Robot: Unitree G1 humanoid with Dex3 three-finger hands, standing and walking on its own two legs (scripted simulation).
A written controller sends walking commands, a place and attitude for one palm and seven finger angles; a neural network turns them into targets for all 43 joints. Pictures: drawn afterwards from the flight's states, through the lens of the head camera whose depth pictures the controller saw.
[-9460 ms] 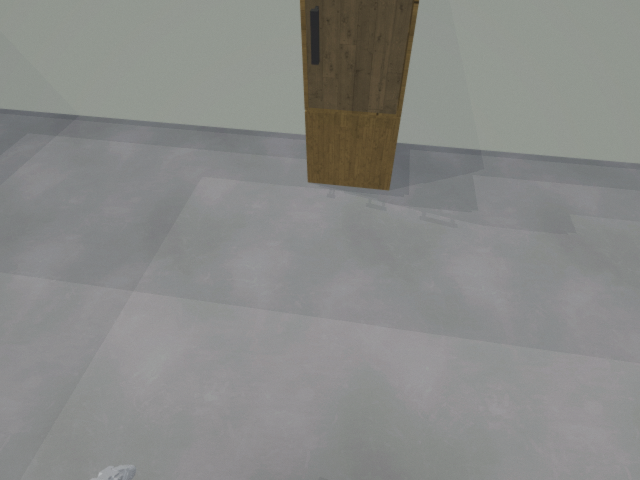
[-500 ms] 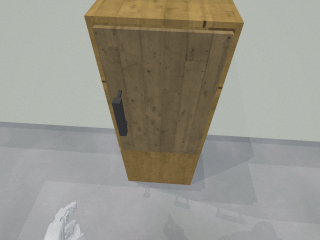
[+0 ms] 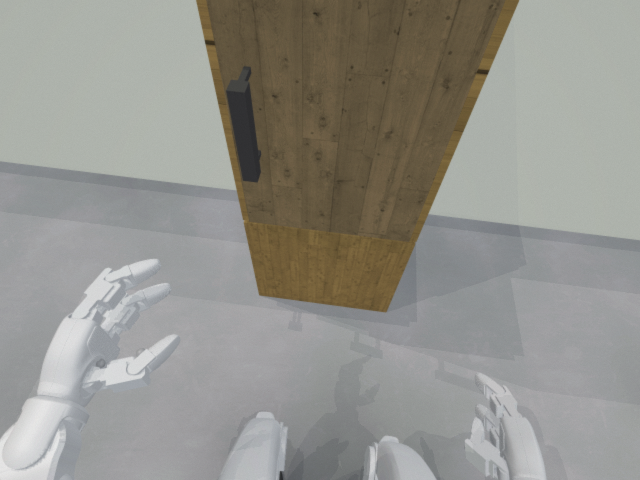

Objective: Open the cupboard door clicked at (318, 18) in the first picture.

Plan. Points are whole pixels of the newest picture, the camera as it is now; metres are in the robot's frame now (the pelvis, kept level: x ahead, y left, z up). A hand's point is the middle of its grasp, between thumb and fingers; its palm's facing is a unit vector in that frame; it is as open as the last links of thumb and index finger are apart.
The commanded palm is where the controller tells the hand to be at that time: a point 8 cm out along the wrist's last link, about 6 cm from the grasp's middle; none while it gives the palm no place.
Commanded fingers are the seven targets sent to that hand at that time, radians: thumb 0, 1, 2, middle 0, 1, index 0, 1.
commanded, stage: raise the hand with hooked fingers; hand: left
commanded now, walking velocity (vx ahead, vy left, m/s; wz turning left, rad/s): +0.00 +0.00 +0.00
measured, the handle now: (249, 127) +0.61 +0.18 +0.05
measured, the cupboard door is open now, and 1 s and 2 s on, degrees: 0 0 0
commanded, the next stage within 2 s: move the hooked fingers beside the handle in 1.48 s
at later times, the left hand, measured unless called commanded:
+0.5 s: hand (105, 316) +0.27 +0.27 +0.05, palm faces -0.03 -1.00 -0.05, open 12.7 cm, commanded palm +0.25 +0.32 +0.07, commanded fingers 0.00 -0.43 0.33 -0.29 -1.15 -0.29 -1.15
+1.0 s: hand (82, 280) +0.31 +0.31 +0.07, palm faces -0.04 -1.00 -0.05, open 13.9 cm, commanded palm +0.29 +0.35 +0.08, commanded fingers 0.00 -0.50 0.30 -0.30 -1.20 -0.30 -1.20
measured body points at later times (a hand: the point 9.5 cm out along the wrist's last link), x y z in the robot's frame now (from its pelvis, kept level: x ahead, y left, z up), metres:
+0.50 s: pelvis +0.02 +0.03 +0.02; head +0.09 +0.06 +0.46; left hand +0.27 +0.33 +0.06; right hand +0.19 -0.22 -0.05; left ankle +0.06 +0.12 -0.63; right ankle +0.03 -0.09 -0.63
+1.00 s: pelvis +0.02 +0.04 +0.02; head +0.10 +0.06 +0.47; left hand +0.30 +0.36 +0.07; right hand +0.17 -0.22 -0.05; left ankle +0.06 +0.12 -0.63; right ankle +0.03 -0.09 -0.63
